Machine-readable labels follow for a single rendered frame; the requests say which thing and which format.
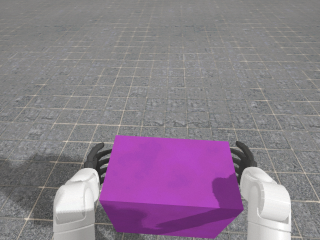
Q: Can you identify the robot right forearm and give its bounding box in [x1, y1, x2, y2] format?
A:
[240, 167, 292, 240]

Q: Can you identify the robot left forearm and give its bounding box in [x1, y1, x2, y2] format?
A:
[53, 168, 100, 240]

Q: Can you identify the right robot hand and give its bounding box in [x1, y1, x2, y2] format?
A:
[230, 141, 257, 185]

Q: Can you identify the carton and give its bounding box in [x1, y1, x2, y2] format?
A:
[99, 135, 244, 239]

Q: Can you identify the left robot hand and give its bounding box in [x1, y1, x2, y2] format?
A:
[84, 142, 112, 185]

